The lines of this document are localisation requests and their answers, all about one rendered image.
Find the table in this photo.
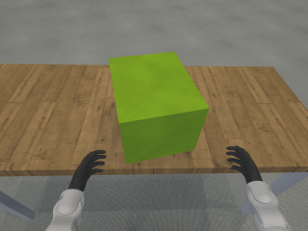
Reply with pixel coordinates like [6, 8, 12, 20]
[0, 64, 308, 220]

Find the carton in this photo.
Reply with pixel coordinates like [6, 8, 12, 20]
[109, 52, 210, 165]

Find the robot left hand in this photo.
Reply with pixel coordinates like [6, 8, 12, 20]
[68, 149, 106, 192]

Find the robot right hand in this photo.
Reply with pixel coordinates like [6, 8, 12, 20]
[226, 146, 263, 184]

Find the robot left forearm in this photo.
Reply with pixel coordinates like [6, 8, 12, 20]
[45, 189, 86, 231]

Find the robot right forearm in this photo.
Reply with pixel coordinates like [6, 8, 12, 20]
[245, 181, 293, 231]

